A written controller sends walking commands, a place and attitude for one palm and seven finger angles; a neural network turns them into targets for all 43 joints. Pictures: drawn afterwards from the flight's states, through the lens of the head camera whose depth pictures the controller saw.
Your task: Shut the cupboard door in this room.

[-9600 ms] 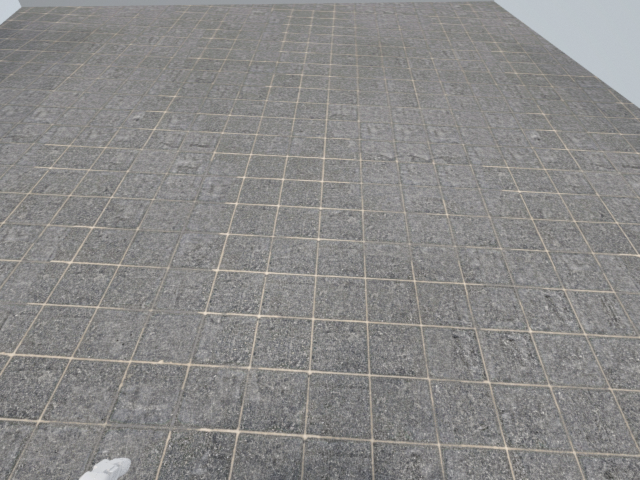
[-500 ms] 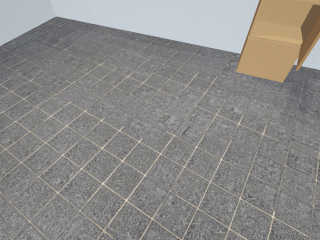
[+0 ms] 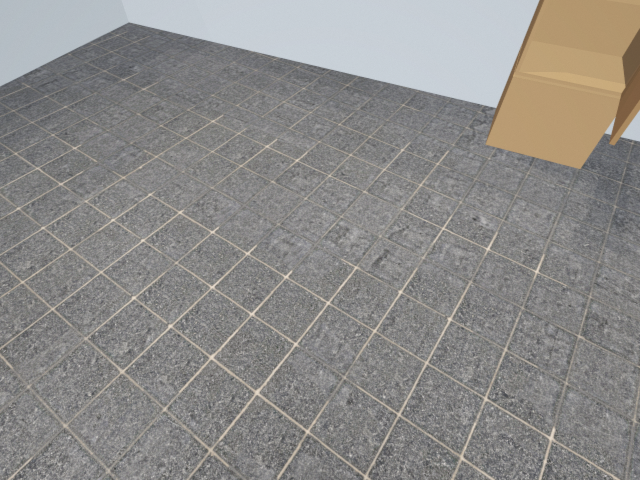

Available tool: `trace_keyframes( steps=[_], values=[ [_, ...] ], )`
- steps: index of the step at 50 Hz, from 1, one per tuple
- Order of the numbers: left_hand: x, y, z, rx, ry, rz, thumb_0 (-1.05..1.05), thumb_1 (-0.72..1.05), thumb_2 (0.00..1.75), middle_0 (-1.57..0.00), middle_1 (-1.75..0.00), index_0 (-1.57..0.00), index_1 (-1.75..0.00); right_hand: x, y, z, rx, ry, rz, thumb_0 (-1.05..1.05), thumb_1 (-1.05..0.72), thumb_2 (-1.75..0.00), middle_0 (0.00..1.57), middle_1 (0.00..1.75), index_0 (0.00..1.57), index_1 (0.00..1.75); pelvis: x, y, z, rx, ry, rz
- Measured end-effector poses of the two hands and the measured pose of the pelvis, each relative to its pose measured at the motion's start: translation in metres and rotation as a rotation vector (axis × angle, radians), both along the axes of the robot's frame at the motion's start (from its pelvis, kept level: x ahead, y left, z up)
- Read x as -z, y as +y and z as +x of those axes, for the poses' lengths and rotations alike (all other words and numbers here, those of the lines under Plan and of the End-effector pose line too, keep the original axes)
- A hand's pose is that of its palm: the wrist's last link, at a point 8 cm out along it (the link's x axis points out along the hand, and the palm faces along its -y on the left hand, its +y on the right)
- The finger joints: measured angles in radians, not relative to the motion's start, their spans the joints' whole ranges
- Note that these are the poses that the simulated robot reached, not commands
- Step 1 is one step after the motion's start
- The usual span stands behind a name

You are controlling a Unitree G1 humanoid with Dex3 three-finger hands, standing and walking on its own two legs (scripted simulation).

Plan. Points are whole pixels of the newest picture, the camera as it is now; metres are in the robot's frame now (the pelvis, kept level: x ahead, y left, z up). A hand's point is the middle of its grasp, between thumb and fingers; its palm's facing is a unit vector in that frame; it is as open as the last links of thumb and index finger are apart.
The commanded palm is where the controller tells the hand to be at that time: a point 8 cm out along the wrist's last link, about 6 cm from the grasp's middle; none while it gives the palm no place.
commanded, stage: stand and wait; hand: left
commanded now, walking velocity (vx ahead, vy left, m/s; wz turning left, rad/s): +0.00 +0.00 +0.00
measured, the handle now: out of the picture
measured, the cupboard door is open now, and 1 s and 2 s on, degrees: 82 82 82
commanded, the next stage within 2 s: turn or walk to find it in 0.22 s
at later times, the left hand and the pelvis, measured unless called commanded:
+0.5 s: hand out of the picture +0.02 +0.22 -0.17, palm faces -0.05 -0.96 -0.27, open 7.4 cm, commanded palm none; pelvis -0.01 +0.00 +0.00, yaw -5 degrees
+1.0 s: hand out of the picture +0.05 +0.13 -0.15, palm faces -0.21 -0.94 -0.27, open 7.4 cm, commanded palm none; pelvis -0.03 -0.04 +0.01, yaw -16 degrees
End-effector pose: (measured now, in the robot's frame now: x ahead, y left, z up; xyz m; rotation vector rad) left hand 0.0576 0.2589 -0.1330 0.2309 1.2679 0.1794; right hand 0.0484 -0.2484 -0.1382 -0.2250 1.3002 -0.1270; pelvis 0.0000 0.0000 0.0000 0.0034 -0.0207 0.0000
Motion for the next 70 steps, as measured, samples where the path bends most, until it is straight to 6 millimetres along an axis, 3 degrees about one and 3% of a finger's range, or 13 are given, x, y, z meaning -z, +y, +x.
trace_keyframes(
  steps=[4, 8, 17, 22, 28, 38, 45, 50, 58, 63, 67, 70],
  values=[
    [0.003, -0.008, -0.014, -0.015, 0.027, -0.029, 0.01, 0.90, 0.90, -0.20, -0.30, -0.20, -0.30, 0.002, 0.017, -0.003, -0.004, 0.008, 0.037, 0.00, -0.91, -0.90, 0.20, 0.30, 0.20, 0.30, -0.001, 0.002, 0.000, -0.004, -0.001, -0.001],
    [0.003, -0.010, -0.030, -0.030, 0.055, -0.039, 0.01, 0.90, 0.90, -0.20, -0.30, -0.20, -0.30, 0.002, 0.021, -0.005, 0.000, 0.008, 0.044, 0.00, -0.91, -0.90, 0.20, 0.30, 0.20, 0.30, -0.003, 0.003, -0.001, -0.005, -0.003, -0.002],
    [-0.002, 0.005, -0.049, -0.033, 0.101, -0.007, 0.01, 0.90, 0.90, -0.20, -0.30, -0.20, -0.30, -0.008, -0.006, -0.004, 0.021, -0.016, -0.027, 0.00, -0.91, -0.90, 0.20, 0.30, 0.20, 0.30, -0.006, 0.003, -0.003, 0.021, -0.010, -0.004],
    [-0.001, 0.009, -0.045, -0.003, 0.126, 0.008, 0.01, 0.91, 0.90, -0.20, -0.30, -0.20, -0.30, -0.010, -0.018, -0.010, 0.068, -0.037, -0.065, 0.00, -0.91, -0.90, 0.20, 0.30, 0.20, 0.30, -0.004, 0.003, -0.006, 0.066, -0.004, -0.005],
    [0.004, 0.001, -0.028, 0.059, 0.119, -0.002, 0.01, 0.91, 0.90, -0.19, -0.30, -0.20, -0.30, -0.003, -0.017, -0.032, 0.129, -0.032, -0.053, 0.00, -0.91, -0.90, 0.20, 0.30, 0.20, 0.30, 0.001, 0.000, -0.012, 0.122, 0.003, 0.010],
    [-0.002, -0.042, 0.004, 0.161, 0.023, 0.037, 0.01, 0.91, 0.90, -0.19, -0.30, -0.20, -0.30, 0.029, -0.036, -0.072, 0.240, -0.003, 0.032, 0.00, -0.91, -0.90, 0.20, 0.30, 0.20, 0.30, 0.014, -0.033, -0.026, 0.194, -0.003, 0.028],
    [-0.017, -0.070, 0.000, 0.188, 0.042, 0.017, 0.01, 0.90, 0.90, -0.20, -0.30, -0.20, -0.30, 0.012, -0.056, -0.076, 0.281, -0.018, 0.032, 0.01, -0.91, -0.90, 0.20, 0.30, 0.20, 0.30, -0.003, -0.046, -0.032, 0.244, 0.019, 0.054],
    [-0.018, -0.078, -0.001, 0.209, 0.051, 0.001, 0.01, 0.90, 0.90, -0.20, -0.30, -0.20, -0.30, 0.004, -0.067, -0.079, 0.316, -0.036, -0.004, 0.01, -0.91, -0.90, 0.20, 0.30, 0.20, 0.30, -0.007, -0.045, -0.032, 0.283, 0.030, 0.049],
    [-0.008, -0.062, 0.002, 0.243, 0.060, -0.016, 0.01, 0.90, 0.90, -0.20, -0.30, -0.20, -0.30, -0.007, -0.060, -0.079, 0.345, -0.070, -0.058, 0.00, -0.91, -0.90, 0.20, 0.30, 0.19, 0.30, -0.005, -0.027, -0.029, 0.327, 0.030, 0.019],
    [0.003, -0.041, 0.010, 0.265, 0.048, -0.039, 0.01, 0.90, 0.90, -0.20, -0.30, -0.20, -0.30, -0.012, -0.031, -0.080, 0.340, -0.078, -0.061, 0.00, -0.91, -0.90, 0.20, 0.30, 0.19, 0.30, -0.002, -0.006, -0.024, 0.318, 0.025, -0.012],
    [0.015, -0.012, 0.028, 0.247, 0.004, -0.055, 0.01, 0.90, 0.90, -0.20, -0.30, -0.20, -0.30, -0.014, -0.005, -0.084, 0.311, -0.065, -0.078, 0.00, -0.91, -0.90, 0.20, 0.30, 0.19, 0.30, 0.004, 0.014, -0.019, 0.283, 0.011, -0.034],
    [0.014, 0.007, 0.037, 0.234, -0.010, -0.043, 0.01, 0.90, 0.90, -0.20, -0.30, -0.20, -0.30, -0.020, 0.014, -0.087, 0.296, -0.038, -0.075, 0.00, -0.91, -0.90, 0.20, 0.30, 0.20, 0.30, -0.001, 0.025, -0.015, 0.284, 0.006, -0.024]
  ],
)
